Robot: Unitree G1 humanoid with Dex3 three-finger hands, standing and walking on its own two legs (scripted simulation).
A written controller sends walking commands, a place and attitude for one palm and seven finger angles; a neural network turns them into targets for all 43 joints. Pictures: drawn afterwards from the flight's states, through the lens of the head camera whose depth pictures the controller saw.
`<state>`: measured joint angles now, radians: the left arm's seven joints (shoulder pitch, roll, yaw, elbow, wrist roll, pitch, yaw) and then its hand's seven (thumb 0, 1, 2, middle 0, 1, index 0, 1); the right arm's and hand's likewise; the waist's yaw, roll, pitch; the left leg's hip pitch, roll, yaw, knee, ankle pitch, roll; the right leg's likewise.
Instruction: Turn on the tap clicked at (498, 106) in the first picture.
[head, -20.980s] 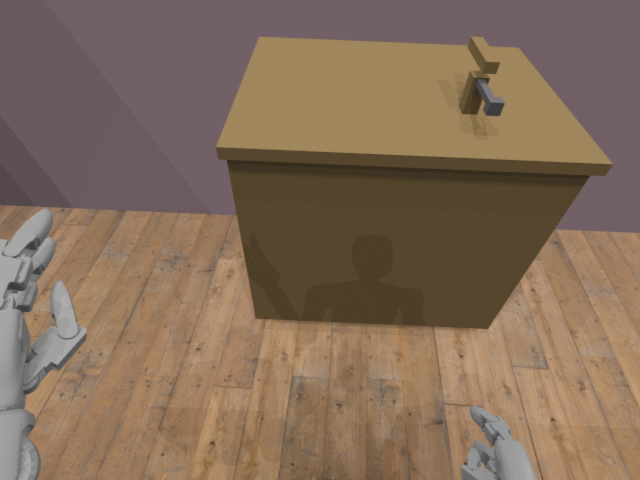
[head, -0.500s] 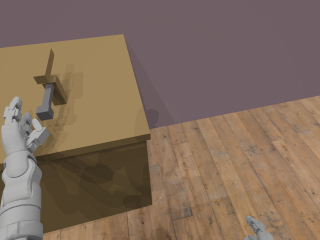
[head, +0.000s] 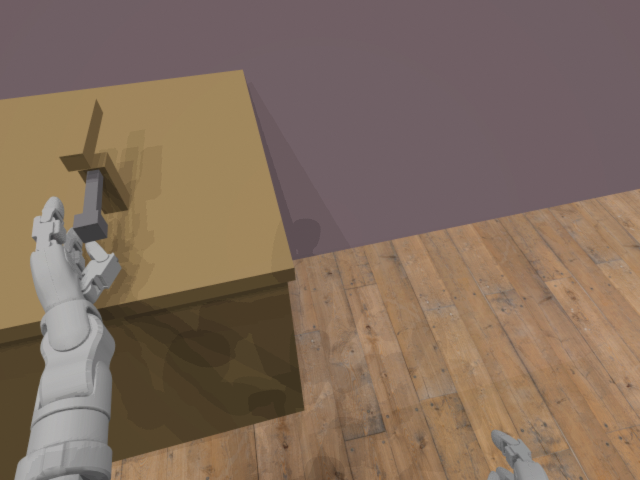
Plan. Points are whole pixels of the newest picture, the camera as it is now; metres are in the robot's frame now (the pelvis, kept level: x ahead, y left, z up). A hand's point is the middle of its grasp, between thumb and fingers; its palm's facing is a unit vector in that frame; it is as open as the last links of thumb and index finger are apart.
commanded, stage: push the lever round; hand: left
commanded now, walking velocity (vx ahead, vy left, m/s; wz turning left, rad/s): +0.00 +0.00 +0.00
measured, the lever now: (91, 226) +0.38 +0.32 +0.12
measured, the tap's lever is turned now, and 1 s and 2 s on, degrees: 4 17 46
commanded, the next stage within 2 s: none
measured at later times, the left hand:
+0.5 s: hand (132, 256) +0.35 +0.26 +0.10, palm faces +0.66 -0.75 -0.05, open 7.9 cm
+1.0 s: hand (158, 246) +0.36 +0.24 +0.10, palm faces +0.75 -0.66 -0.08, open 8.0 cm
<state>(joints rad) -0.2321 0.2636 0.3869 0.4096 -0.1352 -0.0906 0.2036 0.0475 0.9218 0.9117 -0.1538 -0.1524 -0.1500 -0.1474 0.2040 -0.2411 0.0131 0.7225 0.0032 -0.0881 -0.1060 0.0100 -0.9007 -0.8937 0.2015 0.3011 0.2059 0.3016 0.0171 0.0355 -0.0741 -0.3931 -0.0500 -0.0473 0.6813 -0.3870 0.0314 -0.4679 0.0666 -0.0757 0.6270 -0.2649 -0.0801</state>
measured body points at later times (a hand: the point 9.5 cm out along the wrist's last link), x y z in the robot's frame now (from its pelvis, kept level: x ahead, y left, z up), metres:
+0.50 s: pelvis -0.01 +0.01 +0.00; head +0.01 +0.00 +0.45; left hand +0.31 +0.30 +0.11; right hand +0.16 -0.23 -0.11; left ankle -0.03 +0.10 -0.72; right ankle +0.03 -0.07 -0.72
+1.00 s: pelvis -0.02 +0.00 +0.00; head -0.01 -0.01 +0.45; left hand +0.32 +0.27 +0.11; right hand +0.14 -0.23 -0.12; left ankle -0.03 +0.10 -0.72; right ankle +0.03 -0.07 -0.72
